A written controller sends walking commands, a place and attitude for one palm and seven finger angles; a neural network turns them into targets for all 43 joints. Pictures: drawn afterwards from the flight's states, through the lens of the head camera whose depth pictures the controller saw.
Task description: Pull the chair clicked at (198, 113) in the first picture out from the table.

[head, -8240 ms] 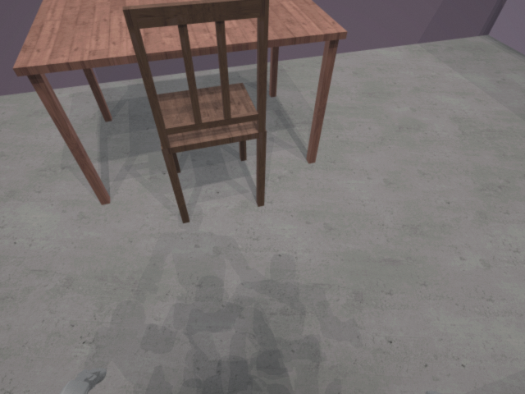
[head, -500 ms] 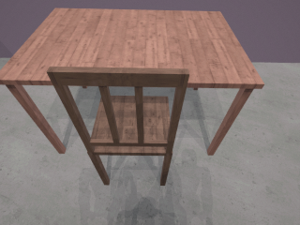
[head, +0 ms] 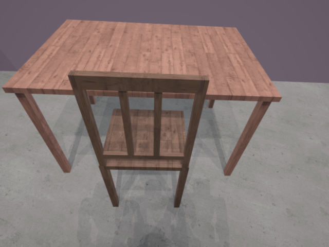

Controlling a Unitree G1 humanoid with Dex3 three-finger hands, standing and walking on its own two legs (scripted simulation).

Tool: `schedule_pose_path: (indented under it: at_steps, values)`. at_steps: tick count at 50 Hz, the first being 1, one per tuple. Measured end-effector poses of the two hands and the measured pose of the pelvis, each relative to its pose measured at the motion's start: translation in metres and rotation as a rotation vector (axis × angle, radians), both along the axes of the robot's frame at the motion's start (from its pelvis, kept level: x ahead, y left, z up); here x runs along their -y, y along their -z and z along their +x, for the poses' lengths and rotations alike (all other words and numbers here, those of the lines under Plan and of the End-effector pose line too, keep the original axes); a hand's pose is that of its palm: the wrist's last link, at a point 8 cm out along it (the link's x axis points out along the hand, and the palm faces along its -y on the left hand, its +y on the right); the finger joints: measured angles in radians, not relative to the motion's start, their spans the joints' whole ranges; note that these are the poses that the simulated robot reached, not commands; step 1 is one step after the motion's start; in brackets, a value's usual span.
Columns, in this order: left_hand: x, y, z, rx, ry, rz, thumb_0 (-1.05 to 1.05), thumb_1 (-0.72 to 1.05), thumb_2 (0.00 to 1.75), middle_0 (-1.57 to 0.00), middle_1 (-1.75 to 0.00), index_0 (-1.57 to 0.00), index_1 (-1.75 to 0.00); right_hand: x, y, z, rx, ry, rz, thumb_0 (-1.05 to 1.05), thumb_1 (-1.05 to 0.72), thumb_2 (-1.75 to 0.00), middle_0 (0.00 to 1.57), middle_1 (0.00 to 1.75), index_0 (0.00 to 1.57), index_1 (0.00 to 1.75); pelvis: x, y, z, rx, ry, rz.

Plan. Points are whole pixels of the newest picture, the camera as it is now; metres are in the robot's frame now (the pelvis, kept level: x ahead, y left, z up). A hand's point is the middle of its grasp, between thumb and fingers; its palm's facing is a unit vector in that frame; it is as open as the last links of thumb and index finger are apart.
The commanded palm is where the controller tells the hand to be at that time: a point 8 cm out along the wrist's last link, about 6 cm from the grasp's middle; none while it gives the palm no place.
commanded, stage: look again from close up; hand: left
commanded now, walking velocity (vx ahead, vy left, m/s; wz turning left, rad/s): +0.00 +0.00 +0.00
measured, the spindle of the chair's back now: (127, 126) +0.52 +0.17 -0.06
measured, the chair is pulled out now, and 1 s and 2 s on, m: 0.00 0.00 0.00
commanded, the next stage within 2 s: none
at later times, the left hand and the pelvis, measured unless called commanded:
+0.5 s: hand out of the picture -0.04 +0.14 -0.18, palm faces +0.05 -0.99 -0.12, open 7.4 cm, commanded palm none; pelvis +0.00 +0.00 +0.00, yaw +0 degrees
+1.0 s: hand out of the picture -0.03 +0.15 -0.18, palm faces +0.04 -0.99 -0.14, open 7.4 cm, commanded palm none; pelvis +0.00 +0.00 +0.00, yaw -1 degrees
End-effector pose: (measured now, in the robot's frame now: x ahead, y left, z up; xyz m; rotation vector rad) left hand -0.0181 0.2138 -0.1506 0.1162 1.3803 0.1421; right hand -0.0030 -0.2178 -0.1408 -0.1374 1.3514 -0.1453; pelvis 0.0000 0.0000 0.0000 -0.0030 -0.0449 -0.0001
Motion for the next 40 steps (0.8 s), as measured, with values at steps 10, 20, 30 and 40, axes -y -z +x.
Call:
schedule_pose_path:
  at_steps: [10, 20, 30, 40]
  values:
    - [0.006, -0.001, -0.029, -0.065, -0.022, -0.012, 0.0, 0.91, 0.9, -0.19, -0.3, -0.19, -0.3, -0.008, 0.002, -0.019, -0.054, 0.013, 0.022, 0.01, -0.91, -0.9, 0.2, 0.3, 0.2, 0.3, 0.0, -0.001, -0.004, -0.004, -0.001, 0.001]
    - [0.017, 0.0, -0.033, -0.071, -0.027, -0.034, 0.0, 0.91, 0.9, -0.19, -0.3, -0.19, -0.3, -0.011, 0.002, -0.016, -0.05, 0.017, 0.027, 0.01, -0.91, -0.9, 0.2, 0.3, 0.2, 0.3, 0.001, -0.001, -0.004, -0.005, 0.003, 0.001]
    - [0.02, 0.003, -0.021, -0.039, -0.018, -0.049, 0.0, 0.91, 0.9, -0.19, -0.3, -0.2, -0.3, -0.01, 0.0, -0.014, -0.045, 0.024, 0.015, 0.01, -0.91, -0.9, 0.2, 0.3, 0.2, 0.3, 0.0, -0.002, -0.003, -0.003, 0.007, -0.001]
    - [0.014, 0.002, -0.015, -0.033, -0.014, -0.04, 0.0, 0.91, 0.9, -0.19, -0.3, -0.19, -0.3, -0.015, 0.0, -0.017, -0.054, 0.03, 0.02, 0.01, -0.91, -0.9, 0.2, 0.3, 0.2, 0.3, -0.002, -0.002, -0.002, -0.006, 0.009, -0.002]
